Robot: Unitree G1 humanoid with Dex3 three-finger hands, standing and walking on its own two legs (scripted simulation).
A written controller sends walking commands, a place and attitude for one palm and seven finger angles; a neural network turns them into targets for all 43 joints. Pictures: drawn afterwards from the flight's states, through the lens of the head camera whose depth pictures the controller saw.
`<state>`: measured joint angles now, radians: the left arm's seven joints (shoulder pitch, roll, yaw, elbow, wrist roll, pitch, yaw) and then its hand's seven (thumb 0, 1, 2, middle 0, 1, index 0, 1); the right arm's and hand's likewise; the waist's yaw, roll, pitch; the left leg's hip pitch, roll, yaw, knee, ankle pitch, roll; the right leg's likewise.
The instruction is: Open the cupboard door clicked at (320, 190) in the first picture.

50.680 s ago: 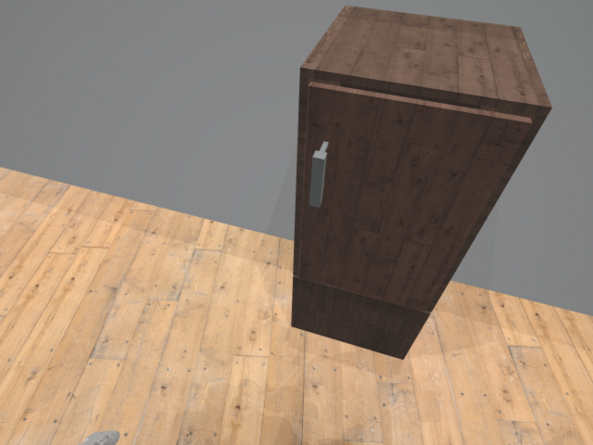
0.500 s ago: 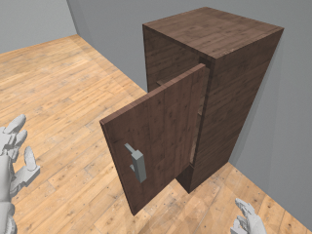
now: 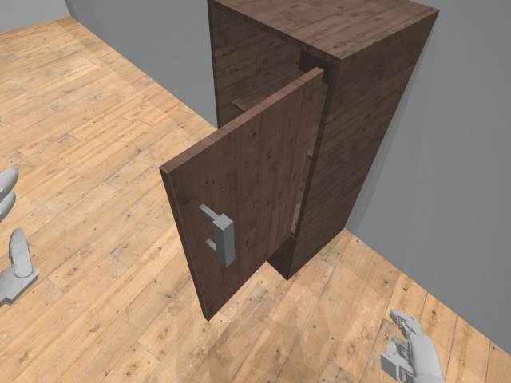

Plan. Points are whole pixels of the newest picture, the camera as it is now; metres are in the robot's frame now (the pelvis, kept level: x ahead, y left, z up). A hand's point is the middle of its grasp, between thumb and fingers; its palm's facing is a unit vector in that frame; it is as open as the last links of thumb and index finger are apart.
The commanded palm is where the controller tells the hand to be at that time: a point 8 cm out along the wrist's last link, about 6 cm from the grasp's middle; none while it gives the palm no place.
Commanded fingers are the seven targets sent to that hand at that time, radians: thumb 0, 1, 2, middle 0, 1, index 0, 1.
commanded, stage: step back with the hand held close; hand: left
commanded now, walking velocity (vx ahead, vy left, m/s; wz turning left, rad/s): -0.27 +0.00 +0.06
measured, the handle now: (216, 235) +0.35 +0.09 +0.01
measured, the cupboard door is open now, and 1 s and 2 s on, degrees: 96 96 96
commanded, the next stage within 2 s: stop stepping back and stand still in 0.56 s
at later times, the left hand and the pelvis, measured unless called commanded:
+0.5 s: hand out of the picture +0.07 +0.30 +0.16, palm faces +0.48 -0.76 -0.44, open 7.4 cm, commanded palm +0.01 +0.34 +0.18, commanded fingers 0.00 0.90 0.90 -0.20 -0.30 -0.20 -0.30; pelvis -0.11 +0.03 -0.02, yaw +4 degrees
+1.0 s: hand out of the picture -0.01 +0.30 +0.17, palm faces +0.45 -0.81 -0.37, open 7.4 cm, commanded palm -0.07 +0.32 +0.18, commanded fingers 0.00 0.90 0.90 -0.20 -0.30 -0.20 -0.30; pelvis -0.23 +0.03 -0.02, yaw -3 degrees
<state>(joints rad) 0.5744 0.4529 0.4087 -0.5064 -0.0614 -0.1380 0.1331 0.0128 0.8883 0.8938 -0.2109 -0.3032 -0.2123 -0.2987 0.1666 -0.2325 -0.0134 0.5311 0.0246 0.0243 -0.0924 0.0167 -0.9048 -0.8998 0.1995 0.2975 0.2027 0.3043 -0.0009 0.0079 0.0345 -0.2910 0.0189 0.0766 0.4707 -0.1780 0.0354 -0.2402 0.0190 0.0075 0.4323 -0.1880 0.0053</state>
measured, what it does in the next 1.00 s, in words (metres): walks backwards: right foot, then left foot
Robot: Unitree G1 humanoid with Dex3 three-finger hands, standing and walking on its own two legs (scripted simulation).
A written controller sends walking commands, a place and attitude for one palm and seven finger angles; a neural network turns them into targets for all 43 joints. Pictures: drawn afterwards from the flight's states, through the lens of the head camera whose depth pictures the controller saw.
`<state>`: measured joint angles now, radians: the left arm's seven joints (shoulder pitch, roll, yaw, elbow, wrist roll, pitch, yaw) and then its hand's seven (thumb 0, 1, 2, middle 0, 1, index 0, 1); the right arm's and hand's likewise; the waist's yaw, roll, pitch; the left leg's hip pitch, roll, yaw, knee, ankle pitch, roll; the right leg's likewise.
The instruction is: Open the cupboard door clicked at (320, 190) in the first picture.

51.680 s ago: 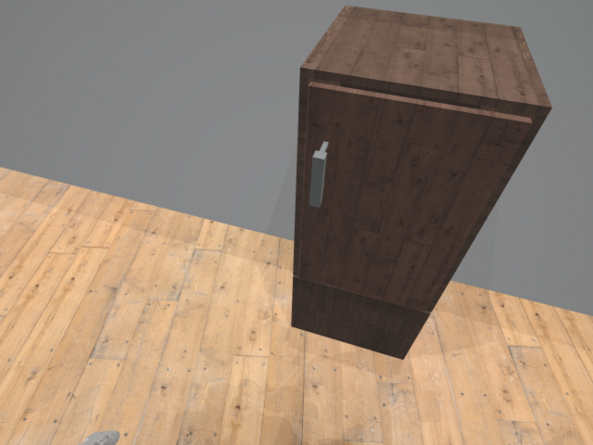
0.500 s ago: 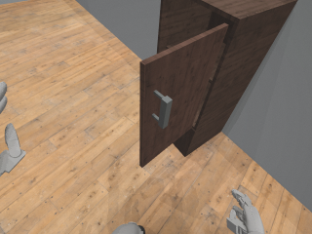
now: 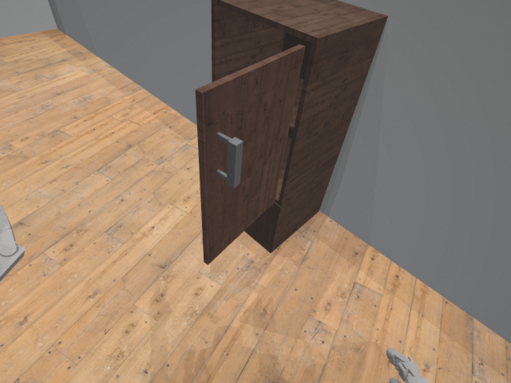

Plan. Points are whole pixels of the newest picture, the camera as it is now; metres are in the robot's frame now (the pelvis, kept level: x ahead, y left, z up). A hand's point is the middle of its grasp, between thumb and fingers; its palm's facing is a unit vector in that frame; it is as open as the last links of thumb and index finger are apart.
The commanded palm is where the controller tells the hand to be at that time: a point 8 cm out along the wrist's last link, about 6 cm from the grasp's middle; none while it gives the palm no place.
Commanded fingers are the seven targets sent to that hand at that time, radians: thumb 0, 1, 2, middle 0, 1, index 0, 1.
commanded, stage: stop stepping back and stand still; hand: left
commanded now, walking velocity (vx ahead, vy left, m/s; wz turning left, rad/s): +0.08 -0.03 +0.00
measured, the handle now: (227, 159) +0.58 +0.09 +0.03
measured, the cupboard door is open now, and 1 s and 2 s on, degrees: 96 96 96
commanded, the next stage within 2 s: let the arm hang, fingers relaxed in 1.08 s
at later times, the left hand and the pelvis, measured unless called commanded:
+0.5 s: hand out of the picture +0.12 +0.26 +0.18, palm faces +0.48 -0.78 -0.40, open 7.4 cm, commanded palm +0.07 +0.29 +0.19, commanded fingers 0.00 0.90 0.90 -0.20 -0.30 -0.20 -0.30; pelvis -0.07 -0.01 +0.02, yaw +1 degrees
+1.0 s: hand out of the picture +0.13 +0.28 +0.16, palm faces +0.44 -0.76 -0.48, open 7.4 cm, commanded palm +0.08 +0.31 +0.19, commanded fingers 0.00 0.90 0.90 -0.20 -0.30 -0.20 -0.30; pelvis -0.06 +0.01 +0.01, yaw +1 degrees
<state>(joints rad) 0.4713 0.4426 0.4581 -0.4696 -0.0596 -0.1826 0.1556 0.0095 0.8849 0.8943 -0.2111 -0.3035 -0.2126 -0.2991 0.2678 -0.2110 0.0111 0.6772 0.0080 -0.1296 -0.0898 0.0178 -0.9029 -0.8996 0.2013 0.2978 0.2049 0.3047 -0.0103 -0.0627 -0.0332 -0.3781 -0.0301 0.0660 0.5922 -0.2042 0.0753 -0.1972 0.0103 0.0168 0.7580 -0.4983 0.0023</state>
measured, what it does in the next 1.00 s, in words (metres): steps on the spot: right foot, then left foot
